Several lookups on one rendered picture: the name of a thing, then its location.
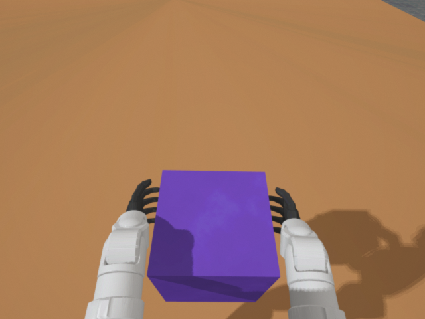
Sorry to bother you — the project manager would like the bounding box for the left robot hand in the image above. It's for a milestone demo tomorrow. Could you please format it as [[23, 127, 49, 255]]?
[[126, 179, 160, 224]]

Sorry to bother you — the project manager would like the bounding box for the robot right forearm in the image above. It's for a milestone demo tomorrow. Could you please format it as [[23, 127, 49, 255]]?
[[280, 218, 346, 319]]

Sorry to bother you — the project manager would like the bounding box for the right robot hand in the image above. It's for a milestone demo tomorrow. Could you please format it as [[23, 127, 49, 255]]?
[[268, 187, 300, 234]]

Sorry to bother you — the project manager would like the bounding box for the carton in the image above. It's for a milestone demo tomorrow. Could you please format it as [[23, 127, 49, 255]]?
[[147, 170, 280, 302]]

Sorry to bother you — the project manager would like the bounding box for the robot left forearm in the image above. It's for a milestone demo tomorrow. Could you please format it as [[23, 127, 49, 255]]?
[[85, 210, 149, 319]]

